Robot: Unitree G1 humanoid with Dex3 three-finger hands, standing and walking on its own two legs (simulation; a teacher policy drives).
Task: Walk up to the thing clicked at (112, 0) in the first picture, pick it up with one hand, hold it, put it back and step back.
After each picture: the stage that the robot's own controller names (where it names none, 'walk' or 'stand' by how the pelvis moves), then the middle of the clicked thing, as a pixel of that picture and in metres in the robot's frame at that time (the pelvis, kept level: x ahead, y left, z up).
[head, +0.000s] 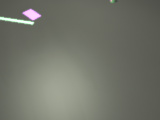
stand; out of the picture +2.32 -0.56 -0.72
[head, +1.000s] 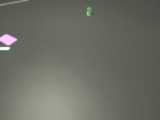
walk; (89, 11) +2.23 -0.05 -0.69
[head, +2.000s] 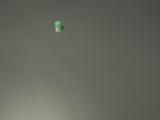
walk; (58, 26) +1.58 +0.29 -0.71
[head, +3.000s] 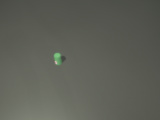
walk; (57, 59) +1.05 +0.25 -0.72
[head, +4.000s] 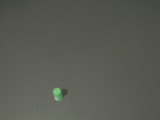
walk; (57, 94) +0.67 +0.25 -0.72
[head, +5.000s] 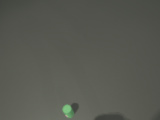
walk; (68, 111) +0.46 +0.22 -0.70
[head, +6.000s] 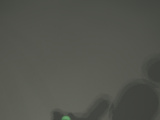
stand; out of the picture +0.42 +0.10 -0.71
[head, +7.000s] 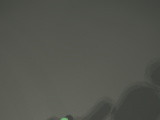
stand; out of the picture +0.41 +0.10 -0.70
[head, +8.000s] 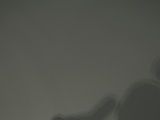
stand; out of the picture +0.34 +0.07 -0.71
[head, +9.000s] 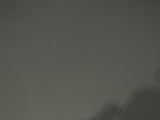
stand; out of the picture +0.39 +0.09 -0.72
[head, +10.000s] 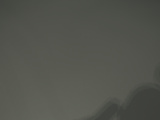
stand; out of the picture +0.38 +0.10 -0.72
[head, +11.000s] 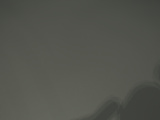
stand; out of the picture +0.37 +0.10 -0.72
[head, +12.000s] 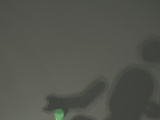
go down; (59, 115) +0.39 +0.10 -0.69
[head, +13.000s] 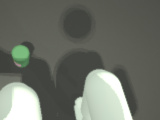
go down; (21, 57) +0.47 +0.13 -0.30
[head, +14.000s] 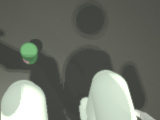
approach; (29, 54) +0.47 +0.12 -0.30
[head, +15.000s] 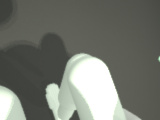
close in; out of the picture +0.46 +0.16 -0.24
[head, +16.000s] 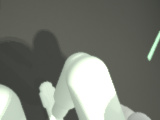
rest palm; out of the picture +0.46 +0.17 -0.24
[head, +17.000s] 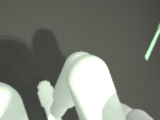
lift; out of the picture +0.46 +0.17 -0.25
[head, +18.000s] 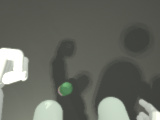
lift; (64, 89) +0.40 +0.06 -0.46
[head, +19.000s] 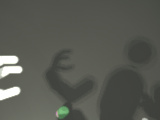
go down; (62, 112) +0.37 +0.06 -0.62
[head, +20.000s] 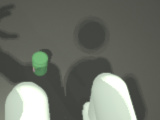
go down; (40, 64) +0.45 +0.09 -0.30
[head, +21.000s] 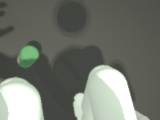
close in; (27, 57) +0.43 +0.10 -0.27
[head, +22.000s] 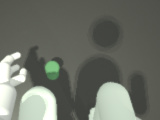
lift; (52, 70) +0.43 +0.08 -0.36
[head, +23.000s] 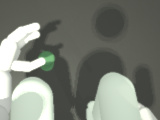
stand; (46, 61) +0.43 +0.09 -0.31
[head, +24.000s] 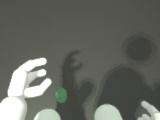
close in; (61, 95) +0.41 +0.07 -0.50
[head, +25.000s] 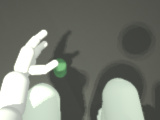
walk; (59, 68) +0.45 +0.07 -0.32
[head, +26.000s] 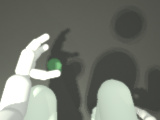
close in; (54, 67) +0.43 +0.07 -0.36
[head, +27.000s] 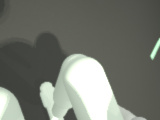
rest palm; out of the picture +0.45 +0.14 -0.26
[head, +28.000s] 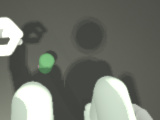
hold; (46, 64) +0.45 +0.09 -0.32
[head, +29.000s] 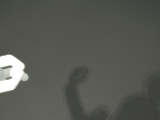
hold; out of the picture +0.37 +0.06 -0.66
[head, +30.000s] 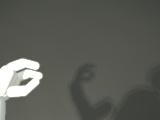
hold; out of the picture +0.36 +0.07 -0.68
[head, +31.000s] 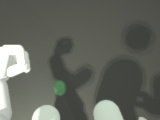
crouch; (59, 88) +0.41 +0.07 -0.49
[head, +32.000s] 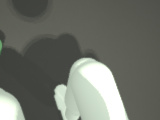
lower; out of the picture +0.45 +0.13 -0.26
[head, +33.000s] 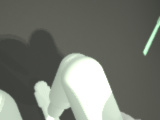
hold; out of the picture +0.45 +0.15 -0.26
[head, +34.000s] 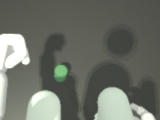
hold; (60, 73) +0.45 +0.06 -0.40
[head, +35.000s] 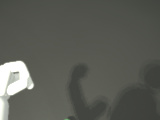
crouch; out of the picture +0.38 +0.06 -0.66
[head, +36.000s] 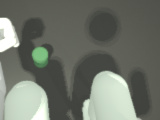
lower; (40, 57) +0.46 +0.08 -0.31
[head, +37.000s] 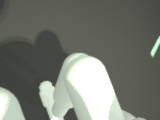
lower; out of the picture +0.46 +0.14 -0.25
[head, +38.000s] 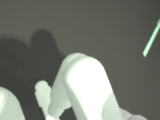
lower; out of the picture +0.46 +0.15 -0.26
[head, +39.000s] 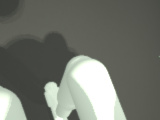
lower; out of the picture +0.46 +0.14 -0.27
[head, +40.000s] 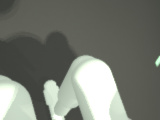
stand; out of the picture +0.46 +0.14 -0.28
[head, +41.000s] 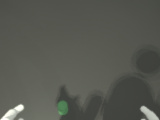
stand; (62, 108) +0.41 +0.07 -0.59
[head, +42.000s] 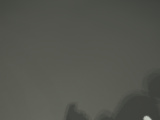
hold; out of the picture +0.37 +0.05 -0.66
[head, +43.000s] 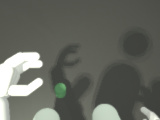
lower; (60, 90) +0.42 +0.06 -0.51
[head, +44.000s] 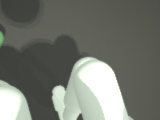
lower; out of the picture +0.46 +0.13 -0.25
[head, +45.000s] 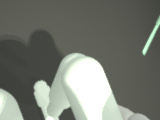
lower; out of the picture +0.46 +0.15 -0.26
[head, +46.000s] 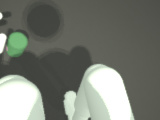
stand; (16, 45) +0.47 +0.13 -0.27
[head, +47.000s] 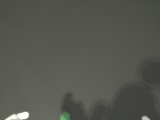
withdraw; (65, 119) +0.40 +0.06 -0.63
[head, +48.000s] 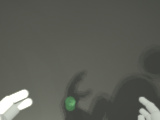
lower; (70, 103) +0.42 +0.05 -0.59
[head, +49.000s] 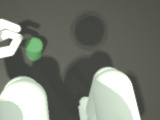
lower; (34, 49) +0.48 +0.10 -0.26
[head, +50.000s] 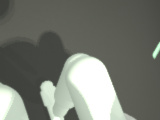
lower; out of the picture +0.47 +0.14 -0.26
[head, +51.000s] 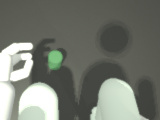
stand; (55, 60) +0.47 +0.08 -0.32
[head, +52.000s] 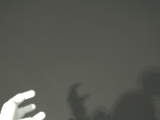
stand; out of the picture +0.40 +0.05 -0.66
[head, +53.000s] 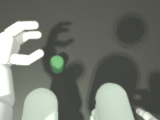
lower; (57, 64) +0.46 +0.07 -0.39
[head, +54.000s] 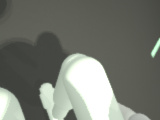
lower; out of the picture +0.48 +0.14 -0.26
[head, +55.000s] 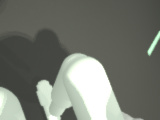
lower; out of the picture +0.48 +0.15 -0.27
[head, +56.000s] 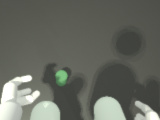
stand; (61, 78) +0.46 +0.05 -0.47
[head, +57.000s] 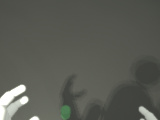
stand; (65, 112) +0.42 +0.05 -0.62
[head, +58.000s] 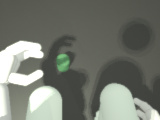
lower; (63, 63) +0.47 +0.06 -0.37
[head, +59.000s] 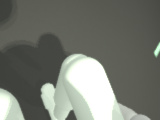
lower; out of the picture +0.49 +0.13 -0.25
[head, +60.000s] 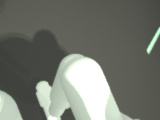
lower; out of the picture +0.48 +0.14 -0.27
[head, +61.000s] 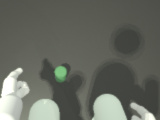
walk; (60, 74) +0.47 +0.05 -0.45
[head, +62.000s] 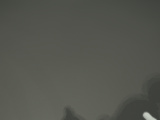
stand; out of the picture +0.41 +0.04 -0.66
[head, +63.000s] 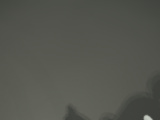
stand; out of the picture +0.40 +0.05 -0.66
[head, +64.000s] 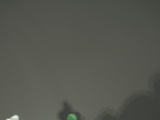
stand; out of the picture +0.41 +0.05 -0.67
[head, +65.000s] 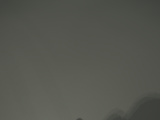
stand; out of the picture +0.41 +0.05 -0.72
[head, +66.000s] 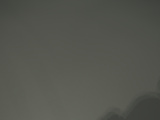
stand; out of the picture +0.40 +0.05 -0.73
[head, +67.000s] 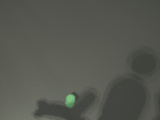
walk; (70, 101) +0.46 +0.00 -0.70
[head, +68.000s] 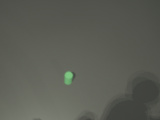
walk; (68, 78) +0.67 +0.04 -0.71
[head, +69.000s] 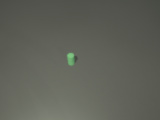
stand; (71, 59) +1.00 +0.18 -0.70
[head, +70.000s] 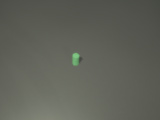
stand; (75, 59) +1.00 +0.04 -0.70
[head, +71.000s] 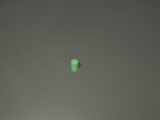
stand; (74, 65) +1.01 +0.04 -0.72
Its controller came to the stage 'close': yes
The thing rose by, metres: 0.01
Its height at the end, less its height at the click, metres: +0.00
